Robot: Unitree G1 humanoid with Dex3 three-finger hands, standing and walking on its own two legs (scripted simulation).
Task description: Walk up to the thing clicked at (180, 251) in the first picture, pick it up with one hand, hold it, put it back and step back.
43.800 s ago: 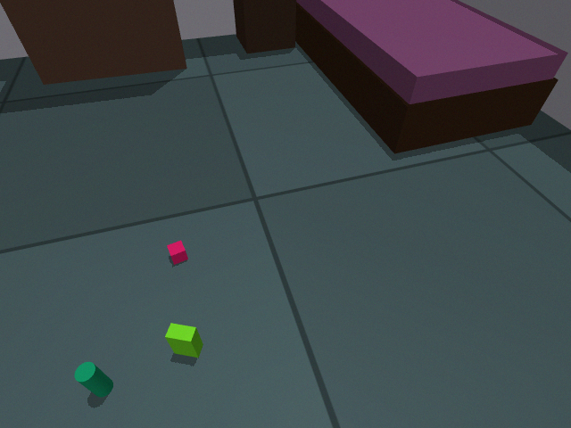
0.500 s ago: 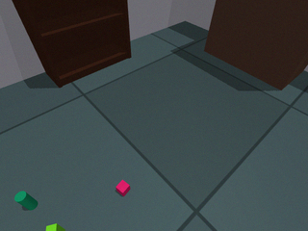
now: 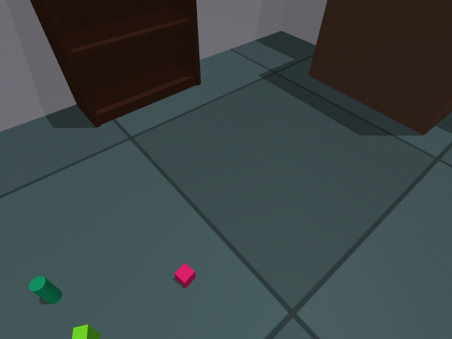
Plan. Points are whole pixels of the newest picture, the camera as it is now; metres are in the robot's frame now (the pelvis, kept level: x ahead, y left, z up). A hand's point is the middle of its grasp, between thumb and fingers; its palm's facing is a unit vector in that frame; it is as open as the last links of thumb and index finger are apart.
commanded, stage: walk up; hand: left
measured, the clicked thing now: (185, 275) +0.54 +0.19 -0.75
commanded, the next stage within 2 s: none
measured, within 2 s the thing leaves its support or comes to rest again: neither
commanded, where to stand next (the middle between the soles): +0.13 +0.00 m, yaw -7 degrees
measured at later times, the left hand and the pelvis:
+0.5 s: hand out of the picture +0.09 +0.30 -0.18, palm faces +0.00 -0.94 -0.34, open 7.3 cm; pelvis +0.02 +0.03 -0.01, yaw +0 degrees
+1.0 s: hand out of the picture +0.01 +0.24 -0.13, palm faces +0.02 -0.92 -0.40, open 7.3 cm; pelvis -0.04 -0.03 +0.00, yaw +0 degrees
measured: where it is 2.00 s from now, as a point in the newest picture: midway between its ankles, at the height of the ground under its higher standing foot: outside the picture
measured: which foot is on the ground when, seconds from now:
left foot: down 0.00-0.68, up 0.70-1.00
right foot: down 0.00-0.24, up 0.26-0.64, down 0.66-1.00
